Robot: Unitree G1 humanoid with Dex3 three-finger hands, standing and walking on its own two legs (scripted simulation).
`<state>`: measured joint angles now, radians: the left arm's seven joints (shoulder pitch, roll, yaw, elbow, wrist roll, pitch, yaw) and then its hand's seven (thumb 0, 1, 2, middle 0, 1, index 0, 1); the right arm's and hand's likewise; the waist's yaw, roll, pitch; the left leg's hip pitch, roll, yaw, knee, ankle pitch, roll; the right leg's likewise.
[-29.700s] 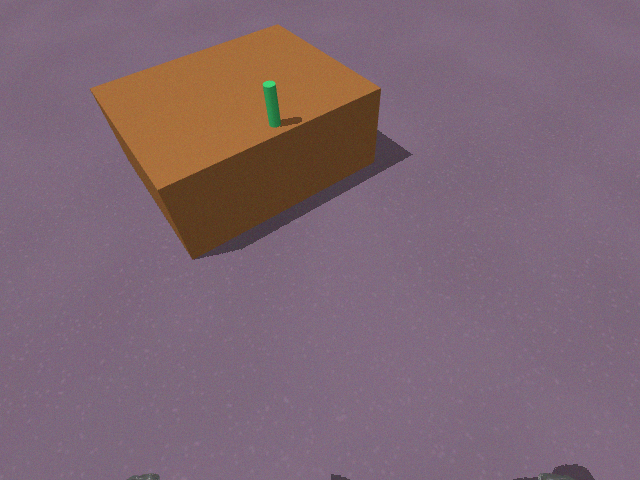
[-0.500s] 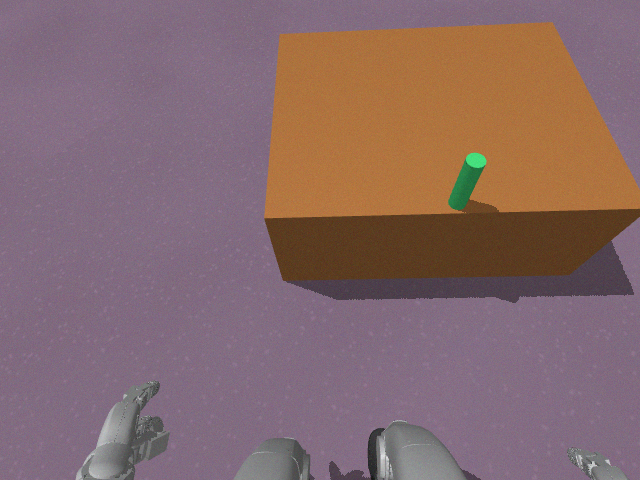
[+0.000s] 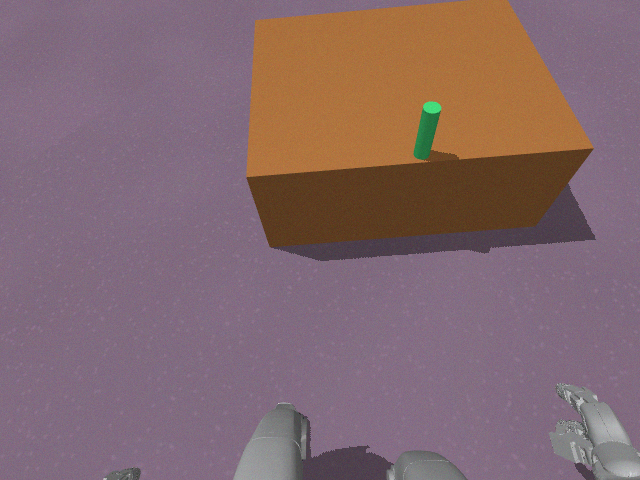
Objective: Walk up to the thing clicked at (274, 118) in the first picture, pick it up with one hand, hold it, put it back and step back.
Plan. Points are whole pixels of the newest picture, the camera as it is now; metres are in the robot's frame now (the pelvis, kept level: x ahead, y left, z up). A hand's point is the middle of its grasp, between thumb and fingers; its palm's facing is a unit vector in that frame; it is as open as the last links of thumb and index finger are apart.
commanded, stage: step back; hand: right
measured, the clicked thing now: (426, 132) +0.90 -0.22 -0.28
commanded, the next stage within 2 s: stand in 1.50 s
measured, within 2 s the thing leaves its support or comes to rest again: neither
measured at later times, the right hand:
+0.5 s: hand out of the picture -0.03 -0.28 -0.13, palm faces -0.10 +0.91 -0.40, open 7.4 cm
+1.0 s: hand out of the picture -0.07 -0.28 -0.14, palm faces -0.12 +0.93 -0.34, open 7.4 cm
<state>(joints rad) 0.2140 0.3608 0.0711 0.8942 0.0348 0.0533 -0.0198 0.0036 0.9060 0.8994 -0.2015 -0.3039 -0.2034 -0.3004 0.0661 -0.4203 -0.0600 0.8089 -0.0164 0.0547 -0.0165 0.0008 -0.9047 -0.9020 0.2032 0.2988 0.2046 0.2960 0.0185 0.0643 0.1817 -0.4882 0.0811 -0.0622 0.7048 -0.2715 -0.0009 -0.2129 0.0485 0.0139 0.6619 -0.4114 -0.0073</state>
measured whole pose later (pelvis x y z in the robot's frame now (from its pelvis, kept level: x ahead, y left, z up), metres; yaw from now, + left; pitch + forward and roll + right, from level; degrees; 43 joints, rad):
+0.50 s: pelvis -0.14 -0.03 +0.01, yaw +4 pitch -2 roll +0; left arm 0.16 0.37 0.06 0.85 0.01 0.06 -0.01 0.00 0.90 0.90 -0.20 -0.30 -0.21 -0.30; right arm 0.16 -0.35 -0.03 0.88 -0.04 0.03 -0.01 0.00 -0.90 -0.90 0.21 0.30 0.21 0.30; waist 0.00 -0.03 0.11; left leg -0.32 0.01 0.00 0.58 -0.24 0.02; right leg -0.39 0.05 0.08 1.06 -0.50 -0.02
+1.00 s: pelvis -0.17 -0.03 +0.01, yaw +4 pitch -3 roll +2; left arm 0.25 0.40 0.06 0.96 0.02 -0.02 0.01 0.00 0.90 0.90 -0.21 -0.30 -0.21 -0.30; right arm 0.18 -0.36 -0.07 0.97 -0.03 -0.01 0.03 0.01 -0.91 -0.90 0.20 0.30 0.20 0.30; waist 0.03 -0.02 0.13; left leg -0.27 -0.03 0.02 0.57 -0.25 0.01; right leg -0.24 -0.07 0.02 0.80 -0.44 -0.01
